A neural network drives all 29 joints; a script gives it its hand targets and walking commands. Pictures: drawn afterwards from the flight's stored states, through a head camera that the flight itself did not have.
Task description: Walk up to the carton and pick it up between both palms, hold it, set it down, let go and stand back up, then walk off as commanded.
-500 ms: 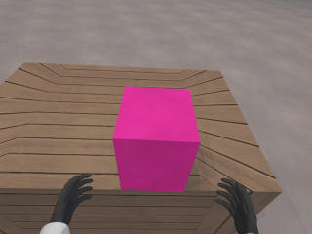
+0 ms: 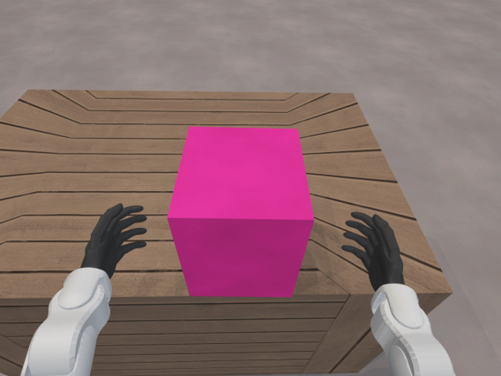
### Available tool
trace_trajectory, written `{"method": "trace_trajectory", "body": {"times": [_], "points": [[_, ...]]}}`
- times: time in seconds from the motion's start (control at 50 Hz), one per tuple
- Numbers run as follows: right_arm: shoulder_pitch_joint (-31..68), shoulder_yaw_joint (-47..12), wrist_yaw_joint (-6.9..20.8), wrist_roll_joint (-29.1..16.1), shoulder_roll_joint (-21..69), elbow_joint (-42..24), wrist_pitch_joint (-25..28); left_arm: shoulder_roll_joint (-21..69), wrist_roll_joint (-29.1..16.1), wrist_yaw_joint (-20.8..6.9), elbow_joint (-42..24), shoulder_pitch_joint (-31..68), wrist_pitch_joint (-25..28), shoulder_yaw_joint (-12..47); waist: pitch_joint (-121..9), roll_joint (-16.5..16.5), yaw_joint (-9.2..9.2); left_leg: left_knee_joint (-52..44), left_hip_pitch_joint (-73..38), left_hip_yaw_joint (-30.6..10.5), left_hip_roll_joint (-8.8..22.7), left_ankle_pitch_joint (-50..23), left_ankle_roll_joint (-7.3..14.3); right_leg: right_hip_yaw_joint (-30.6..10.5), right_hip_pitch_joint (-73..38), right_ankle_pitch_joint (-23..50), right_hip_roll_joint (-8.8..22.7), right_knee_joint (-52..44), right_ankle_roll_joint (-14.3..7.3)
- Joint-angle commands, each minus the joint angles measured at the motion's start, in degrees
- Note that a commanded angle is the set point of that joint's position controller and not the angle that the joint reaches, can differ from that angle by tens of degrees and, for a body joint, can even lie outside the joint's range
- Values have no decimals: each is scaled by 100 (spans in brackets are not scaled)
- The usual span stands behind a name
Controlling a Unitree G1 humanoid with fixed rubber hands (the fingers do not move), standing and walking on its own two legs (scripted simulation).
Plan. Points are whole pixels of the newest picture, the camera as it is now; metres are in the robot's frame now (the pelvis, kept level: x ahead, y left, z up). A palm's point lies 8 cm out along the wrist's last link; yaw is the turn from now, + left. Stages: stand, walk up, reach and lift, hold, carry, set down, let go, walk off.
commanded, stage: reach and lift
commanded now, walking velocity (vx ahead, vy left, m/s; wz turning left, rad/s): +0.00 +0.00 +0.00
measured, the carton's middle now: (242, 215) +0.41 +0.05 +0.02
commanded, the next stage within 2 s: none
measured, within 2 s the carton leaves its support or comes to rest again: neither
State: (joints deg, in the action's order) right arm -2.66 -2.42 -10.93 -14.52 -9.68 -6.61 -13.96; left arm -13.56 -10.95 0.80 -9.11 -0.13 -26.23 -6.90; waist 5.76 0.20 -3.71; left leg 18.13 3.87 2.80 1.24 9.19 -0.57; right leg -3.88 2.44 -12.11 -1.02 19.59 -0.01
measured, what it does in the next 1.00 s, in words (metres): stands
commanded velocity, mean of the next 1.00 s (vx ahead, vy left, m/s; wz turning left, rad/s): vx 0.00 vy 0.00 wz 0.00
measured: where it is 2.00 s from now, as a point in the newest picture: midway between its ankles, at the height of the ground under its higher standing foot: outside the picture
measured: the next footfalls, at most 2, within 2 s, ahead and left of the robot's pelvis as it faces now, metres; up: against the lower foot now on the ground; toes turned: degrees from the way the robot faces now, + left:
none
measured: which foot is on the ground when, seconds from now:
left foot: down 0.00-1.00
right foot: down 0.00-1.00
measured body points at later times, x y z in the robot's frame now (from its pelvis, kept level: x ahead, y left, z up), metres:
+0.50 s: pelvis +0.00 +0.01 +0.00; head +0.02 +0.01 +0.45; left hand +0.33 +0.24 +0.14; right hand +0.35 -0.16 +0.13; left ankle +0.01 +0.13 -0.75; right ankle -0.01 -0.12 -0.75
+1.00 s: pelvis -0.02 +0.00 +0.00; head +0.01 +0.02 +0.45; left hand +0.39 +0.25 +0.19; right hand +0.42 -0.14 +0.17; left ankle +0.01 +0.13 -0.75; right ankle -0.01 -0.12 -0.75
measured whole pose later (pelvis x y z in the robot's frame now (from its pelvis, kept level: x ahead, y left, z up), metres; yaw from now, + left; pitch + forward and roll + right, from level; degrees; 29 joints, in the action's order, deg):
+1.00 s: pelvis -0.02 +0.00 +0.00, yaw +2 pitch +3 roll -1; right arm 44.1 -1.4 -11.2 -24.5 -17.5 26.8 -24.5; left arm -20.6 -12.4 4.3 18.6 44.8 -39.6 -8.0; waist 0.0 1.0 -1.8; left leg 21.4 17.1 0.6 1.5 7.4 -0.5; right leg -1.7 13.4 -9.2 -1.3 19.5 0.3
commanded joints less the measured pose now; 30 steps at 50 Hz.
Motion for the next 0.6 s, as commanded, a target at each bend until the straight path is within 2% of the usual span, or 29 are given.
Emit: {"method": "trace_trajectory", "body": {"times": [0.0, 0.02, 0.04, 0.06, 0.1, 0.12, 0.14, 0.16, 0.18, 0.2, 0.22, 0.24, 0.26, 0.28, 0.3, 0.32, 0.34, 0.36, 0.38, 0.4, 0.42, 0.44, 0.46, 0.48, 0.5, 0.52, 0.54, 0.56, 0.58], "points": [[1196, 74, -80, -272, -557, -1170, 40, -656, 75, -79, -1436, 1070, -126, -487, -1490, -125, -27, 28, -1063, 198, -139, -1950, -68, 131, 83, 1691, -33, -456, 133], [1259, -51, -105, -391, -531, -1374, 96, -622, -10, -70, -1533, 1095, -124, -540, -1720, 7, -59, 132, -1111, 211, -190, -2313, -64, 142, -33, 2191, -33, -387, 176], [1670, 77, -95, -334, -643, -1204, 4, -705, 38, -79, -1643, 1582, -194, -550, -1802, -144, 9, 137, -1095, 236, -201, -2302, -103, 171, 30, 2069, -51, -361, 176], [1517, 234, -119, -193, -766, -1152, 17, -571, 34, -55, -1531, 1285, -251, -501, -1720, 62, 69, 86, -1088, 179, -120, -2450, -121, 247, 34, 2175, -150, -302, 143], [1876, 282, -184, -363, -799, -1083, -62, -646, -18, -28, -1792, 1758, -388, -447, -1879, -322, 187, 125, -1270, 250, -174, -2369, -180, 244, 80, 2035, -123, -351, 151], [2049, 205, -189, -420, -708, -1013, -77, -667, 89, 4, -1560, 1806, -443, -536, -1681, -304, 78, 70, -1162, 268, -175, -2004, -145, 247, 218, 1705, -84, -426, 153], [2321, 277, -159, -371, -823, -857, -166, -723, 68, -30, -1487, 2194, -523, -501, -1617, -262, 202, 24, -1056, 210, -151, -1791, -116, 245, 323, 1591, -67, -442, 122], [2521, 245, -188, -422, -737, -1030, -208, -822, -90, -8, -1536, 2419, -525, -539, -1963, -168, 179, 63, -987, 215, -174, -1757, -64, 160, 179, 1729, -12, -366, 158], [2539, 319, -212, -399, -850, -646, -289, -722, -21, -41, -1116, 2366, -684, -484, -1668, -234, 241, 41, -892, 250, -139, -1719, -52, 207, 202, 1788, -23, -385, 139], [2547, 227, -226, -399, -856, -807, -207, -722, 73, -5, -1484, 2426, -674, -553, -2012, -130, 150, 60, -1071, 224, -147, -2016, -74, 268, 137, 1946, -87, -329, 154], [2463, 145, -235, -511, -995, -1281, -170, -722, 128, 55, -1835, 2169, -761, -606, -2397, -190, 96, 209, -1293, 254, -208, -2594, -145, 250, -85, 2530, -132, -274, 166], [2884, 282, -232, -512, -1126, -898, -199, -702, 215, 69, -1516, 2615, -880, -769, -2366, -277, 84, 206, -1172, 220, -193, -2421, -157, 257, -16, 2222, -135, -285, 144], [2997, 195, -202, -548, -1072, -941, -212, -793, 100, 66, -1736, 2696, -853, -591, -2586, -475, 66, 229, -1208, 263, -185, -2508, -177, 256, 83, 2318, -119, -247, 176], [3105, 216, -240, -604, -1114, -637, -310, -753, 128, 52, -1253, 2804, -1029, -721, -2342, -192, 100, 182, -1136, 317, -207, -2500, -155, 296, 16, 2515, -142, -266, 223], [3378, 196, -219, -644, -1127, -701, -365, -780, 59, 50, -1442, 3090, -1032, -662, -2556, -223, 147, 194, -1165, 244, -211, -2385, -138, 269, 30, 2367, -111, -287, 204], [3223, 267, -235, -667, -1262, -381, -451, -726, 52, 22, -1219, 2930, -1124, -645, -2528, -129, 251, 138, -1334, 254, -197, -2322, -158, 280, 78, 2212, -175, -343, 180], [3294, 173, -232, -729, -1272, -231, -546, -713, 228, 62, -893, 2994, -1284, -737, -2302, -94, 142, 142, -1221, 258, -153, -2414, -172, 348, 61, 2278, -197, -310, 152], [3457, 169, -233, -687, -1300, -338, -498, -717, 310, 80, -1215, 3043, -1312, -796, -2568, -139, 62, 150, -1331, 277, -164, -2574, -177, 360, 58, 2358, -197, -307, 169], [3545, 165, -211, -813, -1309, -246, -533, -747, 268, 112, -1349, 3104, -1342, -775, -2532, -175, 156, 148, -1276, 237, -166, -2430, -178, 335, 121, 2169, -233, -313, 161], [4094, 221, -204, -815, -1389, -217, -600, -757, 64, 88, -992, 3666, -1391, -682, -2500, -178, 169, 128, -1089, 206, -134, -2088, -157, 293, 326, 1947, -190, -325, 153], [4232, 293, -182, -874, -1543, -465, -567, -816, 31, 141, -1258, 3810, -1395, -748, -2951, -147, 85, 195, -1208, 208, -163, -2417, -189, 326, 113, 2186, -225, -254, 148], [4405, 358, -169, -865, -1551, -246, -609, -836, 164, 158, -954, 4058, -1450, -842, -2797, -239, 154, 152, -1088, 195, -185, -2245, -186, 318, 232, 1926, -235, -324, 116], [4449, 325, -157, -836, -1474, -258, -607, -798, 106, 155, -821, 4032, -1487, -748, -2815, -10, 176, 172, -1046, 209, -194, -2214, -129, 325, 180, 2006, -238, -319, 146], [4199, 292, -202, -838, -1510, -255, -644, -884, 117, 151, -985, 3974, -1510, -830, -2963, 70, 156, 279, -1095, 190, -216, -2499, -155, 254, 32, 2615, -205, -217, 188], [4560, 299, -197, -881, -1560, 105, -702, -957, 190, 139, -843, 4271, -1518, -807, -3119, -20, 224, 261, -1139, 211, -221, -2445, -154, 314, 118, 2537, -232, -190, 213], [4714, 312, -196, -901, -1500, 158, -718, -913, 163, 165, -795, 4385, -1494, -792, -3179, -215, 182, 182, -1099, 199, -188, -2156, -156, 307, 194, 2128, -205, -206, 179], [5164, 359, -125, -883, -1549, 470, -771, -1023, 229, 203, -363, 4903, -1525, -833, -3024, -288, 141, 130, -805, 208, -172, -1715, -122, 299, 364, 1688, -190, -191, 159], [5422, 232, -81, -953, -1526, 692, -833, -1130, 172, 181, 191, 5121, -1480, -873, -2819, -94, 116, 104, -598, 174, -181, -1527, -48, 311, 446, 1466, -166, -276, 123], [5364, 266, -82, -965, -1487, 724, -852, -1055, 105, 186, 286, 5043, -1464, -748, -2616, -10, 105, -39, -466, 142, -145, -1139, 7, 311, 498, 1072, -150, -309, 137]]}}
